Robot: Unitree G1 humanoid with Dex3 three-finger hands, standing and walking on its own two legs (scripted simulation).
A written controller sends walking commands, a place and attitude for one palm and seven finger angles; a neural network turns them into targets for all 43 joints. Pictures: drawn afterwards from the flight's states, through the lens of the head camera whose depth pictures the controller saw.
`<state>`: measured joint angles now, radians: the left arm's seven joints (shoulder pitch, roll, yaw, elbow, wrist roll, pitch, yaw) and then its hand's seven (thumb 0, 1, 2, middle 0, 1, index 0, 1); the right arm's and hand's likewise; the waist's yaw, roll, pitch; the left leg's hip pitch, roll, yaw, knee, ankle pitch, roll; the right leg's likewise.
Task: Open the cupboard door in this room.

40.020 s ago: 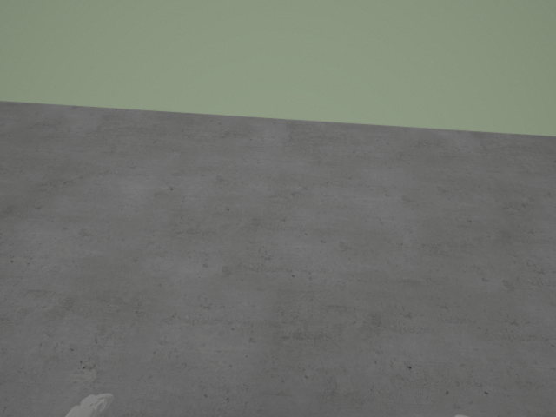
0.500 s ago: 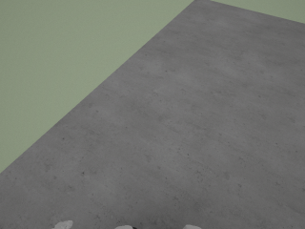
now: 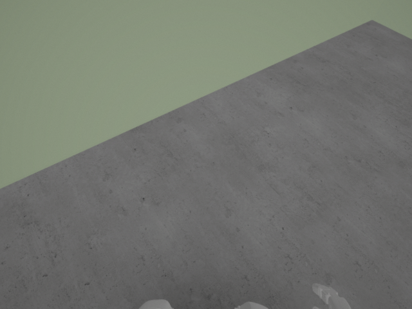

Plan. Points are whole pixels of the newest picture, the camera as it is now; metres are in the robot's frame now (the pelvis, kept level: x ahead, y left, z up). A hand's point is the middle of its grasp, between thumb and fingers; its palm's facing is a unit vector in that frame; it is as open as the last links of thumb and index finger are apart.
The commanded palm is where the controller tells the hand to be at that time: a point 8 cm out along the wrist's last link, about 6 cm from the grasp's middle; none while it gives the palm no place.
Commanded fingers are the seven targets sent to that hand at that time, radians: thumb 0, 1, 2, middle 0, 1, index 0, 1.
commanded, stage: turn to face it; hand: left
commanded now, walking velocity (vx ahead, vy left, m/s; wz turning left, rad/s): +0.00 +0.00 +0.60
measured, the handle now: out of the picture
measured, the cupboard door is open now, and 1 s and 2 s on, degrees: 49 49 49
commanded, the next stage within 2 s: none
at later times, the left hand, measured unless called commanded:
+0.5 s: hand out of the picture +0.02 +0.15 -0.14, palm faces +0.29 -0.92 -0.26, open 7.3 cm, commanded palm none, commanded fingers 0.00 0.90 0.90 -0.20 -0.30 -0.20 -0.30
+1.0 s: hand out of the picture -0.01 +0.15 -0.13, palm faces +0.56 -0.77 -0.32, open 7.3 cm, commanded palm none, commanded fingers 0.00 0.90 0.90 -0.20 -0.30 -0.20 -0.30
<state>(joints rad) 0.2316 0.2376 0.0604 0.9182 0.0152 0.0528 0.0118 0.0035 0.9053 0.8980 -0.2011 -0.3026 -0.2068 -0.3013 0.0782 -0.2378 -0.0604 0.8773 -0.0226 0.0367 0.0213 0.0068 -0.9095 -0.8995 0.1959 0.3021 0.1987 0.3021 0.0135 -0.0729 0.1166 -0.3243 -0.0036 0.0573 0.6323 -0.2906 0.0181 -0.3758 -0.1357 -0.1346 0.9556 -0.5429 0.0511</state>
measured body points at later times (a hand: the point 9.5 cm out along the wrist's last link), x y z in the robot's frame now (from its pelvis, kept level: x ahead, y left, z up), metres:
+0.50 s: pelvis +0.01 -0.06 +0.02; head +0.06 -0.05 +0.46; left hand +0.00 +0.20 -0.12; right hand +0.17 -0.28 -0.13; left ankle -0.04 +0.08 -0.67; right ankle +0.02 -0.17 -0.72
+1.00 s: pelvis +0.03 -0.09 +0.01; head +0.09 -0.08 +0.45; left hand -0.04 +0.19 -0.11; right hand +0.24 -0.26 -0.15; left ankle -0.05 +0.04 -0.68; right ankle +0.08 -0.18 -0.72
